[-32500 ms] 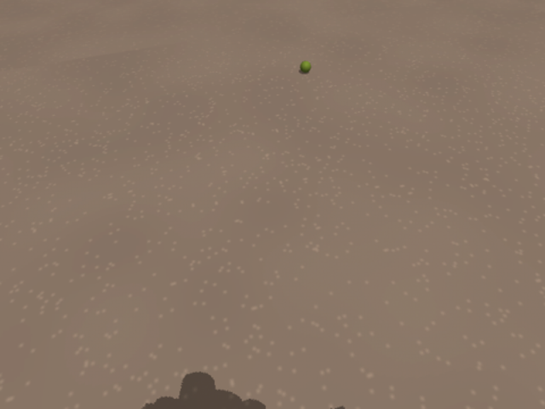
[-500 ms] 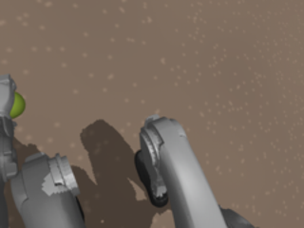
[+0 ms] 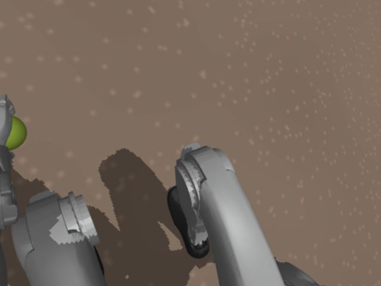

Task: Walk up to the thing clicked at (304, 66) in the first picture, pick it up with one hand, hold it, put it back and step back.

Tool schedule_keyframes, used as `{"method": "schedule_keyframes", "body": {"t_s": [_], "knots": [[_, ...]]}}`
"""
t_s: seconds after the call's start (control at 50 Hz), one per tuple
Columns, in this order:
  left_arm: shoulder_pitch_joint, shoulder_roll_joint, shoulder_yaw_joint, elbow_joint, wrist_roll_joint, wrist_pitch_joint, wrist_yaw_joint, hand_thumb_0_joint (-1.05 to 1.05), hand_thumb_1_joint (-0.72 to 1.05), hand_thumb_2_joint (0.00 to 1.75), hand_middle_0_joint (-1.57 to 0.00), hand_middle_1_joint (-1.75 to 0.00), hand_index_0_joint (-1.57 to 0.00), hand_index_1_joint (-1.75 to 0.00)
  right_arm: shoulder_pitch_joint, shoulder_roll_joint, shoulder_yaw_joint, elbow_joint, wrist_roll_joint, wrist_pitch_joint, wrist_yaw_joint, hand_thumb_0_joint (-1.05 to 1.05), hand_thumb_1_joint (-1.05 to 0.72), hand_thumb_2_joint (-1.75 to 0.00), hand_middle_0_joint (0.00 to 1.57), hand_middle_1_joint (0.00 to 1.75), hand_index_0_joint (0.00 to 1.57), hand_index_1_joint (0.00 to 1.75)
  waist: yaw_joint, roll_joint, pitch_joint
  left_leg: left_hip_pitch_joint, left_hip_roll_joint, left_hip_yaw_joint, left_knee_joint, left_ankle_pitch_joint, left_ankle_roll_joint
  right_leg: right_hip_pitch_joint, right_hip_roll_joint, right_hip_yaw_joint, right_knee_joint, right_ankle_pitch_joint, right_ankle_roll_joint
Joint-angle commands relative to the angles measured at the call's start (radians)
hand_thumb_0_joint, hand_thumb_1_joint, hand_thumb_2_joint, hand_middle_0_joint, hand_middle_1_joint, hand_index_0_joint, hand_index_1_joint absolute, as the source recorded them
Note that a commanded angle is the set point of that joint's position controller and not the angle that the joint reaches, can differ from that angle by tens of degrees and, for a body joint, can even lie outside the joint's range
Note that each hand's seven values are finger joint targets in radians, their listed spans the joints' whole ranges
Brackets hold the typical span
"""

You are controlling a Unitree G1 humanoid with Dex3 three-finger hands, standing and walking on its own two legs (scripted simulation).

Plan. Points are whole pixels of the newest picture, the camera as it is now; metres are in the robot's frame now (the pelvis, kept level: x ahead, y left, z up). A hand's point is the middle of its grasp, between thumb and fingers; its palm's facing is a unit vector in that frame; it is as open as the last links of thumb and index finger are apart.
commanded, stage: close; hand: left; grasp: from above
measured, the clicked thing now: (4, 132) +0.45 +0.25 -0.26
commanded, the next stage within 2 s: settle in 0.60 s
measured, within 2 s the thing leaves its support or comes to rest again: leaves its support in 1.00 s
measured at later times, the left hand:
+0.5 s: hand out of the picture +0.43 +0.26 -0.24, palm faces -0.43 -0.14 -0.89, open 10.6 cm
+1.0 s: hand out of the picture +0.44 +0.26 -0.24, palm faces -0.43 -0.16 -0.89, open 10.6 cm
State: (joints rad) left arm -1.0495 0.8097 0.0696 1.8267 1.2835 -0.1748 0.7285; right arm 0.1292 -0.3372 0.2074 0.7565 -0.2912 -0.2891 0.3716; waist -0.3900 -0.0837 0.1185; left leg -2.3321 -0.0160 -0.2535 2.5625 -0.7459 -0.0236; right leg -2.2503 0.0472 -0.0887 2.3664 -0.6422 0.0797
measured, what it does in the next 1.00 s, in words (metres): stands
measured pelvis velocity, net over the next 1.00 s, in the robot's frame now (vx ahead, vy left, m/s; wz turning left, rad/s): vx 0.00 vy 0.00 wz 0.00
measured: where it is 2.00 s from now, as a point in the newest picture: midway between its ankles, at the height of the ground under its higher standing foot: (147, 261)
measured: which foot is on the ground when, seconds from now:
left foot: down 0.00-1.00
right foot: down 0.00-1.00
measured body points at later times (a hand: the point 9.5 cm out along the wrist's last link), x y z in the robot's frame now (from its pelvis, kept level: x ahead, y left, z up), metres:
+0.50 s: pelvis +0.00 +0.00 +0.00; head +0.26 +0.11 +0.35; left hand +0.45 +0.26 -0.19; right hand +0.03 -0.26 -0.05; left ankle +0.06 +0.13 -0.27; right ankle +0.12 -0.14 -0.27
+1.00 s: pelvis +0.00 +0.00 +0.01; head +0.26 +0.12 +0.35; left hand +0.45 +0.26 -0.19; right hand +0.03 -0.25 -0.05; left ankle +0.06 +0.13 -0.27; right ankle +0.12 -0.14 -0.27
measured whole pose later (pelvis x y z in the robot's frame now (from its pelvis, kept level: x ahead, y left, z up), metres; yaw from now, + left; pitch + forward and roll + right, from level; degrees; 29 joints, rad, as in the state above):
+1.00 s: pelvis +0.00 +0.00 +0.01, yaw +0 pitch +29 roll -14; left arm -1.03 0.79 0.06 1.75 1.25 -0.15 0.69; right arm 0.14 -0.34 0.21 0.74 -0.27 -0.30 0.37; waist -0.38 -0.08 0.12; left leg -2.32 -0.02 -0.26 2.54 -0.74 -0.03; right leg -2.24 0.04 -0.10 2.34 -0.64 0.07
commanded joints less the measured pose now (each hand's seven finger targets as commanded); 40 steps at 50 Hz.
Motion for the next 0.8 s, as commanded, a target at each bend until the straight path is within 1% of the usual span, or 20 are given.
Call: {"method": "schedule_keyframes", "body": {"t_s": [0.0, 0.06, 0.1, 0.14, 0.16, 0.22, 0.26, 0.32, 0.38, 0.42, 0.48, 0.52, 0.54, 0.56, 0.62, 0.66, 0.68, 0.7, 0.76, 0.78], "knots": [[-0.261, 0.108, -0.016, -0.088, -0.009, -0.009, 0.037, 0.00, 0.08, 0.86, -0.46, -1.03, -0.50, -0.99, 0.173, -0.317, -0.079, 0.005, 0.005, -0.017, -0.002, 0.00, -0.90, -0.90, 0.20, 0.30, 0.20, 0.30, -0.067, 0.428, -0.572, 0.444, 0.020, 0.116, -0.294, 0.201, 0.021, 0.334, 0.024, -0.177, -0.178, 0.225, -0.093], [-0.263, 0.120, -0.017, -0.093, -0.006, -0.005, 0.044, 0.00, 0.11, 0.87, -0.51, -1.00, -0.54, -0.97, 0.176, -0.320, -0.081, 0.002, 0.005, -0.020, 0.002, 0.00, -0.91, -0.90, 0.20, 0.30, 0.20, 0.30, -0.065, 0.432, -0.576, 0.451, 0.022, 0.118, -0.295, 0.193, 0.020, 0.351, 0.028, -0.172, -0.188, 0.222, -0.094], [-0.273, 0.134, 0.002, -0.107, -0.005, 0.001, 0.054, 0.00, 0.12, 0.88, -0.51, -1.02, -0.54, -0.98, 0.191, -0.329, -0.083, 0.006, 0.005, -0.020, 0.001, 0.00, -0.91, -0.90, 0.20, 0.30, 0.20, 0.30, -0.062, 0.438, -0.619, 0.465, 0.022, 0.114, -0.299, 0.222, 0.020, 0.369, 0.030, -0.172, -0.191, 0.245, -0.094], [-0.278, 0.111, -0.018, -0.099, -0.015, 0.002, 0.049, 0.00, 0.15, 0.87, -0.53, -1.01, -0.56, -0.98, 0.183, -0.327, -0.080, 0.004, 0.003, -0.026, 0.005, 0.00, -0.91, -0.90, 0.20, 0.30, 0.20, 0.30, -0.075, 0.424, -0.588, 0.448, 0.023, 0.114, -0.290, 0.206, 0.022, 0.356, 0.027, -0.174, -0.192, 0.234, -0.091], [-0.286, 0.137, -0.008, -0.104, -0.014, 0.004, 0.054, 0.00, 0.15, 0.89, -0.53, -1.02, -0.56, -0.99, 0.186, -0.335, -0.083, 0.009, 0.007, -0.028, 0.002, 0.00, -0.91, -0.90, 0.20, 0.30, 0.20, 0.30, -0.073, 0.430, -0.597, 0.450, 0.024, 0.113, -0.292, 0.203, 0.022, 0.361, 0.028, -0.173, -0.195, 0.232, -0.092], [-0.266, 0.149, 0.003, -0.080, -0.020, 0.011, 0.049, 0.00, 0.20, 0.86, -0.56, -1.01, -0.60, -0.97, 0.183, -0.329, -0.078, 0.004, 0.009, -0.026, 0.000, 0.00, -0.91, -0.90, 0.20, 0.30, 0.20, 0.30, -0.071, 0.410, -0.582, 0.433, 0.023, 0.121, -0.290, 0.188, 0.026, 0.371, 0.030, -0.167, -0.207, 0.216, -0.091], [-0.282, 0.144, 0.011, -0.089, -0.020, 0.010, 0.049, 0.00, 0.22, 0.88, -0.58, -1.01, -0.61, -0.98, 0.196, -0.332, -0.080, 0.009, 0.012, -0.030, 0.003, 0.00, -0.91, -0.90, 0.20, 0.30, 0.20, 0.30, -0.070, 0.445, -0.588, 0.458, 0.022, 0.108, -0.303, 0.206, 0.019, 0.353, 0.021, -0.175, -0.185, 0.226, -0.094], [-0.272, 0.139, -0.011, -0.081, -0.023, 0.012, 0.044, 0.00, 0.24, 0.88, -0.59, -1.02, -0.62, -0.98, 0.170, -0.337, -0.081, 0.001, 0.013, -0.032, 0.000, 0.00, -0.91, -0.90, 0.20, 0.30, 0.20, 0.30, -0.074, 0.429, -0.573, 0.438, 0.026, 0.108, -0.304, 0.164, 0.021, 0.357, 0.026, -0.171, -0.198, 0.198, -0.094], [-0.264, 0.138, -0.009, -0.076, -0.025, 0.011, 0.038, 0.00, 0.26, 0.89, -0.62, -1.01, -0.65, -0.98, 0.177, -0.336, -0.081, 0.003, 0.017, -0.030, -0.003, 0.00, -0.91, -0.90, 0.20, 0.30, 0.20, 0.30, -0.068, 0.429, -0.575, 0.446, 0.025, 0.105, -0.312, 0.174, 0.018, 0.360, 0.025, -0.171, -0.193, 0.206, -0.095], [-0.262, 0.113, -0.025, -0.069, -0.030, 0.008, 0.033, 0.00, 0.29, 0.86, -0.63, -1.00, -0.66, -0.97, 0.177, -0.330, -0.071, -0.005, 0.010, -0.034, 0.001, 0.00, -0.91, -0.90, 0.20, 0.30, 0.20, 0.30, -0.081, 0.414, -0.575, 0.448, 0.023, 0.111, -0.291, 0.193, 0.022, 0.367, 0.025, -0.174, -0.193, 0.227, -0.090], [-0.265, 0.152, -0.014, -0.074, -0.032, 0.006, 0.036, 0.00, 0.31, 0.90, -0.66, -1.01, -0.69, -0.98, 0.187, -0.345, -0.072, -0.002, 0.012, -0.030, -0.006, 0.00, -0.91, -0.90, 0.20, 0.30, 0.20, 0.30, -0.078, 0.418, -0.586, 0.444, 0.023, 0.115, -0.300, 0.189, 0.025, 0.387, 0.031, -0.168, -0.216, 0.220, -0.091], [-0.260, 0.140, -0.018, -0.067, -0.029, 0.004, 0.032, 0.00, 0.33, 0.88, -0.67, -1.00, -0.70, -0.97, 0.189, -0.336, -0.069, -0.006, 0.014, -0.027, -0.006, 0.00, -0.91, -0.90, 0.20, 0.30, 0.20, 0.30, -0.072, 0.422, -0.582, 0.445, 0.023, 0.113, -0.302, 0.196, 0.023, 0.377, 0.029, -0.172, -0.205, 0.226, -0.092], [-0.264, 0.122, -0.028, -0.063, -0.037, 0.003, 0.031, 0.00, 0.33, 0.89, -0.68, -1.00, -0.70, -0.97, 0.175, -0.333, -0.066, -0.004, 0.012, -0.032, -0.007, 0.00, -0.91, -0.90, 0.20, 0.30, 0.20, 0.30, -0.076, 0.418, -0.550, 0.426, 0.023, 0.109, -0.304, 0.163, 0.021, 0.352, 0.023, -0.175, -0.201, 0.197, -0.092], [-0.263, 0.122, -0.031, -0.068, -0.039, 0.001, 0.029, 0.00, 0.34, 0.90, -0.68, -1.00, -0.71, -0.97, 0.184, -0.337, -0.063, -0.010, 0.006, -0.033, -0.005, 0.00, -0.91, -0.90, 0.20, 0.30, 0.20, 0.30, -0.085, 0.411, -0.555, 0.436, 0.022, 0.110, -0.302, 0.173, 0.023, 0.365, 0.025, -0.177, -0.206, 0.205, -0.091], [-0.259, 0.146, -0.024, -0.069, -0.040, 0.000, 0.029, 0.00, 0.37, 0.88, -0.70, -0.99, -0.73, -0.96, 0.172, -0.341, -0.064, -0.010, 0.014, -0.032, -0.012, 0.00, -0.91, -0.90, 0.20, 0.30, 0.20, 0.30, -0.073, 0.428, -0.553, 0.442, 0.025, 0.103, -0.319, 0.150, 0.018, 0.359, 0.026, -0.175, -0.201, 0.186, -0.094], [-0.254, 0.116, -0.041, -0.070, -0.033, 0.000, 0.024, 0.00, 0.39, 0.87, -0.71, -0.99, -0.75, -0.96, 0.178, -0.333, -0.064, -0.019, 0.009, -0.028, -0.011, 0.00, -0.91, -0.90, 0.20, 0.30, 0.20, 0.30, -0.081, 0.405, -0.558, 0.434, 0.022, 0.111, -0.307, 0.152, 0.023, 0.368, 0.030, -0.175, -0.213, 0.192, -0.091], [-0.259, 0.127, -0.039, -0.083, -0.040, -0.002, 0.030, 0.00, 0.39, 0.88, -0.72, -0.98, -0.75, -0.95, 0.181, -0.338, -0.065, -0.016, 0.008, -0.026, -0.013, 0.00, -0.91, -0.90, 0.20, 0.30, 0.20, 0.30, -0.078, 0.406, -0.571, 0.433, 0.024, 0.113, -0.308, 0.154, 0.023, 0.385, 0.033, -0.168, -0.225, 0.194, -0.092], [-0.259, 0.111, -0.044, -0.079, -0.038, 0.000, 0.026, 0.00, 0.32, 0.90, -0.70, -1.04, -0.74, -1.00, 0.183, -0.333, -0.059, -0.020, 0.010, -0.029, -0.010, 0.00, -0.93, -0.91, 0.20, 0.30, 0.20, 0.30, -0.082, 0.404, -0.573, 0.440, 0.020, 0.112, -0.302, 0.176, 0.023, 0.377, 0.029, -0.175, -0.211, 0.217, -0.092], [-0.235, 0.135, -0.024, -0.081, -0.045, 0.005, 0.028, 0.00, 0.34, 0.93, -0.70, -1.08, -0.75, -1.03, 0.188, -0.335, -0.065, -0.009, 0.013, -0.023, -0.014, 0.00, -0.93, -0.91, 0.20, 0.30, 0.20, 0.30, -0.060, 0.439, -0.607, 0.467, 0.025, 0.109, -0.314, 0.217, 0.018, 0.395, 0.032, -0.172, -0.204, 0.249, -0.094], [-0.255, 0.121, -0.039, -0.085, -0.045, 0.008, 0.022, 0.00, 0.35, 0.94, -0.72, -1.07, -0.76, -1.03, 0.185, -0.327, -0.060, -0.011, 0.015, -0.026, -0.010, 0.00, -0.93, -0.91, 0.20, 0.30, 0.20, 0.30, -0.074, 0.442, -0.582, 0.467, 0.024, 0.108, -0.313, 0.213, 0.016, 0.381, 0.026, -0.176, -0.195, 0.249, -0.094]]}}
